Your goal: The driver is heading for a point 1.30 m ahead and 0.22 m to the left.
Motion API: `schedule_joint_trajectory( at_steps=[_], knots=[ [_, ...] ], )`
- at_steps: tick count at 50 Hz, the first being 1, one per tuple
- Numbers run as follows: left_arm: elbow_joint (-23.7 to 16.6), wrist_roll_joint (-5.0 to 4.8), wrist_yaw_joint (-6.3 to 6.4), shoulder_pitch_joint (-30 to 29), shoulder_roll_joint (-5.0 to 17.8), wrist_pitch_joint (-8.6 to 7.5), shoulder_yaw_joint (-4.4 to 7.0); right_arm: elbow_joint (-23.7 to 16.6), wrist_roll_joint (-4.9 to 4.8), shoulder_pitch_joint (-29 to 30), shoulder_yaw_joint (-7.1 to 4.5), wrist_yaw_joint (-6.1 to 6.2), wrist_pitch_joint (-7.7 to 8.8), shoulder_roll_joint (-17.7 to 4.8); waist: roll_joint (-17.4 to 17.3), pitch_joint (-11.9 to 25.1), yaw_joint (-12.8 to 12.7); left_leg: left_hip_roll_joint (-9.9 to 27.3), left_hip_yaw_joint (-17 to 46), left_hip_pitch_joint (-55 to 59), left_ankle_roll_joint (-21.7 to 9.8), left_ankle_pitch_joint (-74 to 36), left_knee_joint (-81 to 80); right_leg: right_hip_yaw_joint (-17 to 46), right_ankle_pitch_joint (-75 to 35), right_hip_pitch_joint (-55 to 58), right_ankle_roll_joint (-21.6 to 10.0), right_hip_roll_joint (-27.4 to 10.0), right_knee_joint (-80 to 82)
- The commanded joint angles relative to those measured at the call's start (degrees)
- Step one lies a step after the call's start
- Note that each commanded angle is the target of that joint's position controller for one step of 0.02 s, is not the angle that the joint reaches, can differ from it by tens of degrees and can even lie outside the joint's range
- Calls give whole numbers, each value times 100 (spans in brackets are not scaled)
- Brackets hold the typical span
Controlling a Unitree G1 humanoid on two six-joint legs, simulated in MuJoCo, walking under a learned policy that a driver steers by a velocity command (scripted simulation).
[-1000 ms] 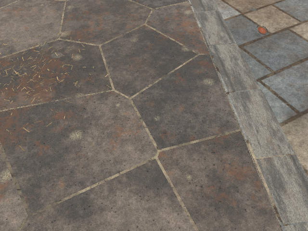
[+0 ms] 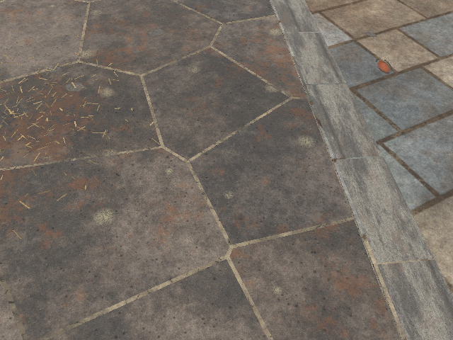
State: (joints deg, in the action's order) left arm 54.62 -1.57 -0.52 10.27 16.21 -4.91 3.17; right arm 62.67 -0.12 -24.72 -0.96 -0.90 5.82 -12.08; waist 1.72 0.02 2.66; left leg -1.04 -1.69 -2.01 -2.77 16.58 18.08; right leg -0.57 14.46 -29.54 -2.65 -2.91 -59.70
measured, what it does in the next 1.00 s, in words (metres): walks ahead: right foot, then left foot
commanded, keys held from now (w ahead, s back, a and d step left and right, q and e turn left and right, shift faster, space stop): w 1.00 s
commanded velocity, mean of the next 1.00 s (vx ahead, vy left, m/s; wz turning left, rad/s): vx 0.48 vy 0.00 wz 0.00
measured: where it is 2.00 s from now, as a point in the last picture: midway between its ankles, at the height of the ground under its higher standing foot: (210, 191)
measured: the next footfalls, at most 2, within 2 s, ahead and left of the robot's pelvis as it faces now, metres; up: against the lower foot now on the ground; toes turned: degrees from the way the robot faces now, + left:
right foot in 0.28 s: +0.34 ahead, -0.14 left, +0.00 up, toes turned -2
left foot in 0.80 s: +0.64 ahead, +0.11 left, +0.00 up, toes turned +3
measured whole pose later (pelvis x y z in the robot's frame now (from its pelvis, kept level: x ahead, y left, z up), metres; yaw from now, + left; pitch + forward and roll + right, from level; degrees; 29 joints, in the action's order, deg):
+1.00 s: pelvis +0.57 +0.03 +0.00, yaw +0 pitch +1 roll +0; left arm 54.8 -1.3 0.2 12.7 16.3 -5.0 3.2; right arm 52.6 0.3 -14.0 -3.1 -1.8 5.8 -13.8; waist 2.0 -1.7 0.9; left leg -2.6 -3.9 -13.7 -4.0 8.1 20.8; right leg 1.5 17.4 -29.0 -2.6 -5.1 -64.0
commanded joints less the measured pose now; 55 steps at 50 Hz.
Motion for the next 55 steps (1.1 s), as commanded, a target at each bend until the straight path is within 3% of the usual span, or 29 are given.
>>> schedule_joint_trajectory(
  at_steps=[1, 4, 9, 11, 13, 14, 15, 16, 17, 18, 19, 21, 24, 28, 31, 34, 38, 39, 40, 41, 42, 43, 44, 45, 46, 47, 49, 52, 55],
  knots=[
    [-526, 38, -79, -800, 127, -68, 24, -179, 31, -347, -82, 96, -39, -733, -707, -524, 95, 1311, 1102, 744, -686, -2286, -952, -36, -573, -1533, 160, -236, 630],
    [-842, 18, -106, -1567, -57, -56, -82, -272, 40, -347, -105, 191, -89, -905, -677, -728, 219, 1151, 732, 147, -654, -2201, -1208, -255, -1237, -975, 272, -35, 1930],
    [-1142, -38, -217, -2102, 118, -81, -92, -192, -67, -591, -190, 223, -104, -984, -766, -931, 155, 1462, 572, 469, -651, -2514, -1215, -218, -1546, -574, 36, 87, 2866],
    [-1139, -27, -243, -1843, 338, -111, -1, -251, -57, -433, -252, 230, -141, -1091, -837, -622, -142, 1580, 471, 837, -539, -3924, -715, -243, -1336, -79, -160, 235, 2989],
    [-795, -35, -186, -577, 700, -90, 212, -336, 0, -246, -296, 233, -237, -1159, -988, 278, -832, 1435, 252, 836, -364, -5758, 781, -440, -1161, 1534, -435, 568, 2946],
    [-503, -30, -121, 435, 918, -49, 330, -432, 40, -164, -265, 225, -258, -1109, -920, 869, -1271, 1233, 193, -45, -207, -5250, 2046, -103, -1178, 3094, -648, 264, 2855],
    [-325, 131, -72, 1335, 1440, -16, 453, -573, 102, -710, -90, 153, -186, -474, 302, 1882, -1115, 439, 66, -2199, 94, -2498, 4314, 2241, -346, 5420, -1449, -1285, 2898],
    [-232, 112, -103, 1401, 1148, 10, 350, -470, -34, -842, -2, 103, -23, -196, 1124, 2491, -1000, -270, 698, -3187, 176, 1457, 5774, 4507, 617, 5777, -1933, -2064, 4146],
    [-274, 48, -124, 809, 792, -26, 231, -682, -210, -211, -167, 76, 118, -770, 783, 1392, -954, 106, 983, -3792, 21, 1325, 6255, 3981, 955, 4860, -1596, -1778, 4447],
    [-388, 62, -122, 275, 565, -61, 161, -851, -313, 301, -213, 88, 187, -939, 437, 628, -765, 413, 791, -3841, -77, 826, 6137, 3045, 576, 3838, -1386, -1587, 4598],
    [-420, 111, -160, -115, 397, -117, 102, -881, -272, 504, -237, 135, 187, -887, -7, 176, -526, 677, 671, -3587, -74, 379, 5739, 2343, -105, 2884, -1246, -1350, 4792],
    [-383, 197, -200, -362, 193, -178, 42, -835, -143, 287, -288, 188, 36, -696, 158, 25, -147, 959, 690, -2868, -41, 18, 5204, 1540, -602, 1927, -1087, -982, 5083],
    [-196, 163, -146, -105, 376, -214, 66, -990, -85, 482, -295, 217, -113, -560, 189, -243, -43, 1077, 557, -2962, 114, -218, 4579, 1093, -830, 1414, -1210, -901, 5440],
    [-77, 152, 29, 335, 619, -174, 111, -1369, -6, 1497, -306, 183, -84, -619, 44, -426, -279, 1065, 450, -3551, 301, -1578, 3022, 717, -1177, 1710, -1105, -773, 5536],
    [23, 88, 76, 732, 720, -138, 123, -1547, -43, 2201, -233, 102, -34, -493, 23, -445, -537, 793, 176, -3233, 316, -2284, 1937, 405, -1278, 1890, -941, -654, 5495],
    [190, 33, 86, 1136, 755, -63, 140, -1737, -98, 2681, -198, 6, -18, -529, 24, -521, -695, 690, 198, -3363, 261, -2184, 1436, 441, -1291, 2551, -914, -884, 5257],
    [242, 34, 114, 1162, 878, 88, 204, -1868, -119, 2578, -271, -109, 36, -808, 197, -319, -424, 503, 159, -3002, -36, -1320, 1084, 537, -2323, 3350, -711, -1225, 4563],
    [202, 43, 114, 1022, 899, 126, 206, -1754, -116, 2100, -355, -109, 47, -961, 251, -19, -116, 317, -10, -2291, -158, -1217, 974, 394, -3279, 3340, -609, -1101, 3965],
    [161, 83, 113, 997, 756, 157, 150, -1453, -108, 1132, -508, -73, 44, -1239, 170, 589, 304, 214, -84, -973, -341, -1284, 971, 157, -3740, 3001, -452, -781, 2830],
    [2, 208, 118, 1113, 515, 152, 36, -1243, -35, 61, -634, -18, 21, -1704, -519, 1518, 589, 1298, 1162, 802, -725, -1340, 1133, -141, -2245, 1833, -246, -395, 953],
    [16, 152, 47, 1827, -266, 19, -170, -1085, -14, -180, -685, -72, -6, -1991, -2095, 2145, 150, 2392, 3940, 2499, -1602, -37, 302, 48, 1559, -391, 73, 693, -828],
    [58, 5, 30, 1422, 426, -113, -28, -1170, -38, -34, -509, -88, 13, -1363, -1370, 1865, 350, 2246, 4152, 2326, -1385, 510, -87, 787, 1867, -1020, -37, 413, -1476],
    [-110, -126, 14, 883, 701, -200, 51, -1275, -36, 478, -437, -68, 37, -1145, -1088, 1066, 273, 2086, 3278, 1609, -1141, 141, -156, 687, 1342, -1352, -139, 136, -1537],
    [-150, -106, 54, 617, 661, -224, 47, -1380, -4, 938, -396, -66, 48, -1050, -594, 657, 97, 1890, 2619, 815, -1050, -610, -283, 527, 802, -1150, -127, -171, -1313],
    [-158, -11, 84, 485, 615, -202, 85, -1407, 33, 1191, -365, -76, 57, -916, -447, 346, -44, 1701, 2135, 177, -1015, -1160, -442, 483, 475, -940, -86, -348, -973],
    [-142, 23, 84, 578, 523, -135, 98, -1392, 86, 1274, -329, -85, 74, -809, -560, 303, -218, 1556, 1821, -196, -964, -1424, -599, 522, 251, -579, -67, -499, -766],
    [-107, 39, 88, 686, 294, -3, 83, -1306, 54, 1191, -327, -92, 96, -787, -575, 207, -341, 1433, 1455, -502, -1029, -1701, -861, 452, 114, -383, 11, -553, -435],
    [-299, 108, 107, 192, 272, 78, 93, -1169, 33, 934, -387, -3, 93, -1004, -447, -72, -300, 1435, 1134, -542, -1108, -1979, -1112, 394, -475, -877, 183, -614, 319],
    [-477, 126, 71, -366, 202, 49, 80, -1077, 10, 734, -385, 83, 30, -1027, -480, -210, -172, 1261, 753, -468, -968, -1948, -1209, 305, -1396, -1001, 266, -539, 1370]
  ],
)
Over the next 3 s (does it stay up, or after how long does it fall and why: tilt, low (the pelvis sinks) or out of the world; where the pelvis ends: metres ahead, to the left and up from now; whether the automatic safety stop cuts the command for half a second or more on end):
stays up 1.36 0.15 -0.01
